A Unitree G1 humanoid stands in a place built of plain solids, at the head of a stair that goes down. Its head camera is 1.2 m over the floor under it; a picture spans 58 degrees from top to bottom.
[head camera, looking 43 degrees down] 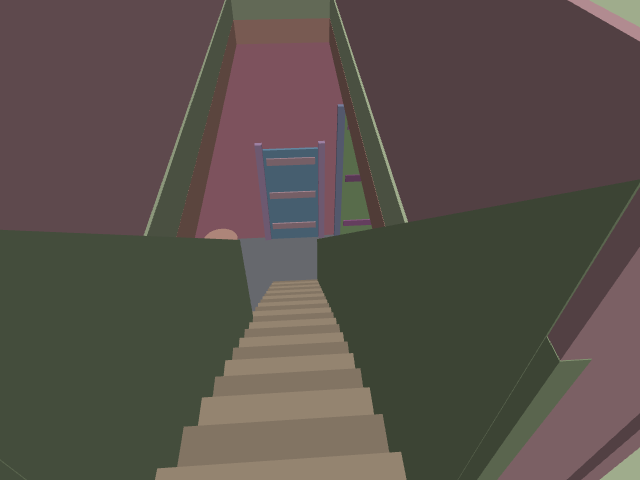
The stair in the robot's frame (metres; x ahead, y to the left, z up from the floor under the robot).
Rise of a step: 0.21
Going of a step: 0.22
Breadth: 0.83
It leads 4 degrees to the left of straight ahead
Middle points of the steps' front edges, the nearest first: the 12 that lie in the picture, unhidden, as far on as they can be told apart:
0.51 0.12 -0.21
0.73 0.14 -0.41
0.95 0.15 -0.62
1.17 0.16 -0.83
1.39 0.18 -1.03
1.61 0.19 -1.24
1.83 0.21 -1.45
2.05 0.22 -1.65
2.27 0.24 -1.86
2.49 0.25 -2.07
2.71 0.26 -2.28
2.93 0.28 -2.48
